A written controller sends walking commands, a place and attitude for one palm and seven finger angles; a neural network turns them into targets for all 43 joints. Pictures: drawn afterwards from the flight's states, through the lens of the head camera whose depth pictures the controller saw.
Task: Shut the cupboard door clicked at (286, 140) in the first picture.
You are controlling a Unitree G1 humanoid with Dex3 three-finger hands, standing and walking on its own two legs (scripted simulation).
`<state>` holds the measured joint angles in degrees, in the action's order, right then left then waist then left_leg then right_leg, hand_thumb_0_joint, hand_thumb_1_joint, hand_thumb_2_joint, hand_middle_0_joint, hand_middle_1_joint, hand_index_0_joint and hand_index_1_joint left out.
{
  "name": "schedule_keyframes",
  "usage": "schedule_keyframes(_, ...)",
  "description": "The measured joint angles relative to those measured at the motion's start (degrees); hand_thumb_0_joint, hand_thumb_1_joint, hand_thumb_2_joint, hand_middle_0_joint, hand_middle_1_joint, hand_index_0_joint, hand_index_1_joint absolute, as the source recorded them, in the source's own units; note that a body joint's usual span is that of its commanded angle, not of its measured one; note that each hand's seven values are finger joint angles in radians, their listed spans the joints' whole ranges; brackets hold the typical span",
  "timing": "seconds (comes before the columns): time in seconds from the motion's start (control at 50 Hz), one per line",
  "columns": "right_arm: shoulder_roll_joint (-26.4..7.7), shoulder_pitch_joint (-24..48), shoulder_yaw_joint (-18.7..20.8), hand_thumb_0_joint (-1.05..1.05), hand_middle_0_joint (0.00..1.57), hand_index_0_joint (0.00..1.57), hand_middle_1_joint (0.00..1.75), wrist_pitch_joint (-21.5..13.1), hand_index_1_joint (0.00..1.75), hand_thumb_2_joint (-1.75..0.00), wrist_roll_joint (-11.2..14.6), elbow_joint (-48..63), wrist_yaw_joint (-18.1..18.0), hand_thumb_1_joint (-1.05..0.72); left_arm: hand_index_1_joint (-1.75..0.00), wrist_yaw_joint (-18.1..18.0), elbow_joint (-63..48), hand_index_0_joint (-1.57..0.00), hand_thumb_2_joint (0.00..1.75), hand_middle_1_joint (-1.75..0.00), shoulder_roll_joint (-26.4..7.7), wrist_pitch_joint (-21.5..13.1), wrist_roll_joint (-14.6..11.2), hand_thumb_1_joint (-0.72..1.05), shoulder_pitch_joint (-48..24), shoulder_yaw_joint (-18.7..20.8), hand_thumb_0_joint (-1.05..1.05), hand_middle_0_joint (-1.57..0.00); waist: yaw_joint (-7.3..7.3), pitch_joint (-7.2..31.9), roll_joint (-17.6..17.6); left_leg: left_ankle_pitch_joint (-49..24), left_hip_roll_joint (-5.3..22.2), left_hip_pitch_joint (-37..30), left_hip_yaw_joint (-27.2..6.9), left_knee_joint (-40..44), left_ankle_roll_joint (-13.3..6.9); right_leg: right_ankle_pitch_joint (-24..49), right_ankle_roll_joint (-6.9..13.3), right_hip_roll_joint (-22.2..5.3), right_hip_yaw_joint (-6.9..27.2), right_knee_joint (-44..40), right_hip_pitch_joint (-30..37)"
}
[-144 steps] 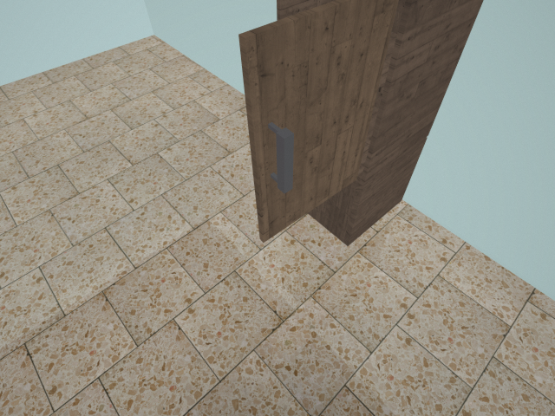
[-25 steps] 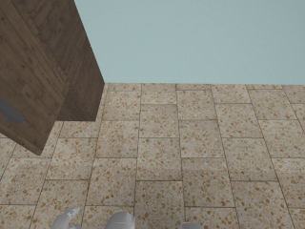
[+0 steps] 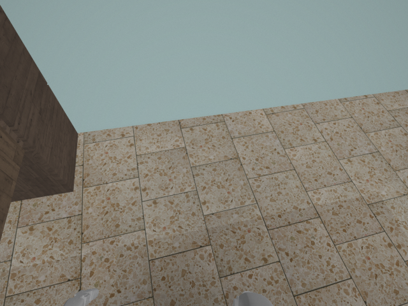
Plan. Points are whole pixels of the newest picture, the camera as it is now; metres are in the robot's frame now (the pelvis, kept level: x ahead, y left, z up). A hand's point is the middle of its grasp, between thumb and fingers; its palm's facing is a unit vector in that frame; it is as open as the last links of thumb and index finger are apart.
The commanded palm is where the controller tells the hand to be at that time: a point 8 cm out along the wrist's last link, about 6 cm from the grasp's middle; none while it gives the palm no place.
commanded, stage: walk around to get in front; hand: left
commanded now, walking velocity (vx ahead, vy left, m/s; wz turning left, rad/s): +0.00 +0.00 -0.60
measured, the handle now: out of the picture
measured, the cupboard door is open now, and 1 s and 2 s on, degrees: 88 88 88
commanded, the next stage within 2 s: none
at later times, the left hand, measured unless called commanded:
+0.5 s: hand (143, 293) +0.15 +0.15 -0.18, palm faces -0.26 -0.94 -0.22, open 7.4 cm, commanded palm none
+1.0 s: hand (191, 258) +0.23 +0.04 -0.16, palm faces -0.56 -0.77 -0.29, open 7.4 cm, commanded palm none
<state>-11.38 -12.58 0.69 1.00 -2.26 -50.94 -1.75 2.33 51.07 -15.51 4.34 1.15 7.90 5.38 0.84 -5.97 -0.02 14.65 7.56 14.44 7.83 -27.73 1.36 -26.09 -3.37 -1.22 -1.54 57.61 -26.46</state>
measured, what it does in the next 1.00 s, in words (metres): steps on the spot, turning right: right foot, then left foot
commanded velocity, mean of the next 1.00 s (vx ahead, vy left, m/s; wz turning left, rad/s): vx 0.00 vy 0.00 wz -0.60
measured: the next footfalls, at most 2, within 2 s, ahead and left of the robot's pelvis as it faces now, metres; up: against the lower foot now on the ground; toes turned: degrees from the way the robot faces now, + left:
right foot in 0.12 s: +0.01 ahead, -0.14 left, +0.00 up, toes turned -9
left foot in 0.50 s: +0.12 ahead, +0.07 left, +0.00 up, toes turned -16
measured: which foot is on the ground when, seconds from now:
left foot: down 0.00-0.12, up 0.14-0.48, down 0.50-0.84, up 0.86-1.00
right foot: up 0.00-0.10, down 0.12-0.50, up 0.52-0.84, down 0.86-1.00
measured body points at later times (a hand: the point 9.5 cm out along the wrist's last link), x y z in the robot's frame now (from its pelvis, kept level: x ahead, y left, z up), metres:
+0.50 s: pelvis +0.03 -0.03 -0.01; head +0.09 -0.03 +0.43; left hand +0.17 +0.20 -0.17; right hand +0.06 -0.31 -0.14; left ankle +0.07 +0.09 -0.75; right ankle -0.03 -0.14 -0.74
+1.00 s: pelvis +0.03 -0.07 -0.01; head +0.07 -0.12 +0.44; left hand +0.26 +0.08 -0.14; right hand -0.09 -0.33 -0.16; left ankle +0.08 +0.07 -0.67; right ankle -0.04 -0.16 -0.74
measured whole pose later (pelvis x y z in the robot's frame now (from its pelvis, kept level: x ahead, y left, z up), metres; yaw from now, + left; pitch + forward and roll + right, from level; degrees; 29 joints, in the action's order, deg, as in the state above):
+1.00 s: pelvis +0.03 -0.07 -0.01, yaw -36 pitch +1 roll +1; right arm -16.3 -10.3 3.3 4.1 -0.8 -52.5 -1.4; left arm 0.0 50.9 -13.1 1.9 1.1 8.7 3.4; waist -0.7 -6.5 -1.7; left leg 27.1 5.4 26.6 3.3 -61.2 4.7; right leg -17.4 1.1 0.4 1.1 32.3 -16.3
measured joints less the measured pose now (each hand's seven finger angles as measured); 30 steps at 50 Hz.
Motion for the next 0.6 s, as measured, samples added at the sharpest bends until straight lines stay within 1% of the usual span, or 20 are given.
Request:
schedule_keyframes(0.06, -0.78, -0.34, 0.55, 0.01, 0.20, 0.20, 0.30, 0.02, 0.30, -0.90, 0.04, -0.16, 0.47, -0.90, -0.30, 0.18, 0.45, -0.20, 0.90, -0.30, 0.09, -0.14, -0.06, 0.91, -0.02, -0.41, 0.00, -0.20, -0.71, -0.20, -1.01, 1.29, 1.46, -0.06, 2.20, -1.57, 0.98, -0.04, 0.58, -0.58, -1.43, -9.57, 3.87)
schedule_keyframes(0.08, -1.15, -0.50, 0.76, 0.01, 0.20, 0.20, 0.30, 0.07, 0.30, -0.90, 0.11, -0.23, 0.62, -0.90, -0.30, 0.20, 0.59, -0.20, 0.90, -0.30, 0.16, -0.27, -0.10, 0.91, -0.06, -0.60, 0.00, -0.20, -0.96, -0.22, -1.35, 2.00, 1.96, 0.08, 2.88, -2.63, 1.42, 1.09, 0.93, -0.50, -1.94, -13.29, 5.53)
schedule_keyframes(0.1, -1.59, -0.79, 0.98, 0.01, 0.20, 0.20, 0.30, 0.16, 0.30, -0.90, 0.26, -0.30, 0.75, -0.90, -0.30, 0.24, 0.62, -0.20, 0.90, -0.30, 0.22, -0.52, -0.12, 0.91, -0.05, -0.80, 0.00, -0.20, -1.17, -0.16, -1.67, 2.95, 2.48, 0.41, 3.45, -4.20, 1.94, 3.99, 1.39, -0.33, -2.47, -18.02, 7.65)
schedule_keyframes(0.12, -1.94, -1.35, 1.22, 0.01, 0.20, 0.20, 0.30, 0.33, 0.30, -0.90, 0.54, -0.24, 0.88, -0.90, -0.30, 0.25, 0.35, -0.20, 0.90, -0.30, -0.02, -1.01, -0.04, 0.91, 0.25, -1.07, 0.00, -0.20, -1.30, 0.29, -1.37, 4.26, 2.64, 1.22, 4.10, -6.63, 2.44, 9.00, 2.32, -0.56, -2.34, -23.14, 9.96)
schedule_keyframes(0.14, -2.54, -1.17, 1.54, 0.01, 0.20, 0.20, 0.30, 0.77, 0.30, -0.90, 0.82, -0.55, 0.94, -0.90, -0.30, -0.11, 0.44, -0.20, 0.90, -0.30, 0.17, -1.77, 0.15, 0.91, 0.28, -1.10, 0.00, -0.20, -1.15, 0.38, -1.59, 8.32, 2.73, 2.92, 3.53, -11.34, 2.72, 7.61, 3.22, -0.28, -1.76, -23.71, 10.08)
schedule_keyframes(0.16, -3.35, -0.39, 1.82, 0.01, 0.20, 0.20, 0.30, 1.50, 0.30, -0.90, 1.06, -1.09, 0.73, -0.90, -0.30, -0.65, 0.71, -0.20, 0.90, -0.30, 0.81, -2.31, 0.07, 0.91, 0.09, -1.26, 0.00, -0.20, -1.18, -0.15, -2.43, 12.75, 2.21, 4.97, 1.09, -17.28, 2.70, 6.17, 3.97, 0.38, -1.28, -22.20, 9.51)
schedule_keyframes(0.18, -4.01, 0.31, 2.07, 0.01, 0.20, 0.20, 0.30, 2.17, 0.30, -0.90, 1.30, -1.48, 0.47, -0.90, -0.30, -1.03, 0.77, -0.20, 0.90, -0.30, 1.41, -2.58, -0.06, 0.91, 0.11, -1.53, 0.00, -0.20, -1.36, -0.61, -3.01, 15.14, 1.20, 7.05, -1.19, -23.03, 2.63, 5.44, 4.49, 0.81, -0.88, -21.64, 9.51)
schedule_keyframes(0.22, -4.61, 1.68, 2.37, 0.01, 0.20, 0.20, 0.30, 2.86, 0.30, -0.90, 1.45, -1.93, 0.11, -0.90, -0.30, -1.79, 0.58, -0.20, 0.90, -0.30, 2.29, -2.77, -0.15, 0.91, 0.69, -1.71, 0.00, -0.20, -1.37, -1.11, -3.02, 15.28, -0.62, 10.56, -3.55, -31.24, 2.90, 5.99, 4.95, 1.35, 0.36, -22.93, 10.21)
schedule_keyframes(0.26, -4.53, 3.06, 2.44, 0.01, 0.20, 0.20, 0.30, 2.93, 0.30, -0.90, 1.50, -1.80, 0.13, -0.90, -0.30, -2.45, 0.58, -0.20, 0.90, -0.30, 2.66, -2.73, -0.21, 0.91, 1.39, -1.80, 0.00, -0.20, -1.14, -1.38, -2.03, 13.17, -1.87, 12.74, -4.42, -34.14, 3.33, 7.59, 5.01, 1.75, 2.04, -25.10, 11.05)
schedule_keyframes(0.32, -3.96, 4.77, 2.45, 0.01, 0.20, 0.20, 0.29, 2.67, 0.30, -0.90, 1.61, -0.81, 0.34, -0.90, -0.30, -2.69, 0.85, -0.20, 0.90, -0.30, 2.93, -2.50, -0.14, 0.91, 2.31, -2.04, 0.00, -0.20, -0.89, -1.30, -0.52, 10.35, -3.17, 13.72, -5.14, -31.27, 3.76, 9.18, 5.31, 2.37, 4.40, -27.56, 11.87)
schedule_keyframes(0.4, -2.96, 6.33, 2.32, 0.01, 0.20, 0.20, 0.29, 2.11, 0.30, -0.90, 1.80, 0.31, 0.47, -0.90, -0.30, -2.47, 1.22, -0.20, 0.90, -0.30, 3.11, -2.04, 0.14, 0.91, 3.00, -2.10, 0.00, -0.20, -0.42, -0.78, 0.71, 8.78, -4.64, 11.83, -5.82, -23.04, 3.56, 9.60, 5.09, 3.49, 6.95, -28.28, 12.12)
schedule_keyframes(0.44, -2.38, 6.69, 2.12, 0.01, 0.20, 0.20, 0.29, 1.71, 0.30, -0.90, 1.96, 0.65, 0.40, -0.90, -0.30, -2.44, 1.40, -0.20, 0.90, -0.30, 3.01, -1.83, 0.22, 0.90, 3.11, -1.94, 0.00, -0.20, -0.10, -0.36, 1.30, 8.00, -5.49, 9.59, -5.98, -17.49, 3.20, 9.17, 4.77, 4.08, 8.13, -27.56, 11.80)
schedule_keyframes(0.48, -1.91, 6.51, 1.76, 0.01, 0.20, 0.20, 0.29, 0.99, 0.30, -0.90, 2.06, 0.97, 0.25, -0.90, -0.30, -2.47, 1.58, -0.20, 0.90, -0.30, 2.78, -1.50, 0.02, 0.90, 3.27, -1.70, 0.00, -0.20, -0.07, 0.35, 1.67, 3.63, -6.02, 5.85, -5.82, -8.97, 2.70, 8.10, 4.22, 4.88, 9.17, -25.75, 11.07)
schedule_keyframes(0.5, -1.97, 5.97, 1.50, 0.01, 0.20, 0.20, 0.29, 0.39, 0.30, -0.90, 1.89, 1.25, 0.20, -0.90, -0.30, -2.44, 1.47, -0.20, 0.90, -0.30, 2.72, -1.24, -0.24, 0.90, 3.52, -1.62, 0.00, -0.20, -0.17, 1.18, 1.22, 1.79, -5.50, 4.03, -5.89, -4.69, 1.09, 7.19, 3.92, 5.79, 9.37, -24.09, 10.10)
schedule_keyframes(0.52, -1.47, 5.77, 1.37, 0.01, 0.20, 0.20, 0.29, -0.08, 0.30, -0.90, 1.56, 1.16, 0.02, -0.90, -0.30, -2.34, 1.64, -0.20, 0.90, -0.30, 2.24, -0.94, -0.51, 0.90, 2.97, -1.44, 0.00, -0.20, -0.25, 1.24, 1.92, 2.07, -5.61, 4.18, -5.38, -4.95, -0.50, 3.15, 3.41, 5.64, 9.06, -19.93, 8.42)
schedule_keyframes(0.54, -1.03, 5.54, 1.01, 0.01, 0.20, 0.20, 0.29, -0.22, 0.30, -0.90, 1.23, 1.23, -0.02, -0.90, -0.30, -2.24, 1.69, -0.20, 0.90, -0.30, 1.75, -0.68, -0.56, 0.91, 2.32, -1.29, 0.00, -0.20, -0.05, 0.84, 2.48, 2.48, -5.44, 4.14, -4.72, -5.77, -1.37, -0.90, 2.89, 5.40, 8.08, -14.05, 6.47)
schedule_keyframes(0.56, -0.64, 5.15, 0.58, 0.01, 0.20, 0.20, 0.30, -0.29, 0.30, -0.90, 0.87, 1.34, -0.04, -0.90, -0.30, -2.04, 1.52, -0.20, 0.90, -0.30, 1.30, -0.52, -0.42, 0.91, 1.83, -1.06, 0.00, -0.20, 0.15, 0.50, 2.79, 2.64, -5.00, 3.69, -4.07, -5.82, -1.72, -3.18, 2.30, 5.14, 6.84, -7.90, 4.45)
schedule_keyframes(0.6, -0.06, 3.92, -0.01, 0.01, 0.20, 0.20, 0.30, -0.45, 0.30, -0.90, 0.35, 1.52, -0.22, -0.90, -0.30, -1.52, 1.26, -0.20, 0.90, -0.30, 0.65, -0.51, -0.08, 0.91, 0.85, -0.51, 0.00, -0.20, 0.16, 0.11, 2.65, 2.03, -3.86, 2.44, -3.35, -4.26, -1.57, -4.24, 1.24, 4.26, 4.31, 1.67, 1.21)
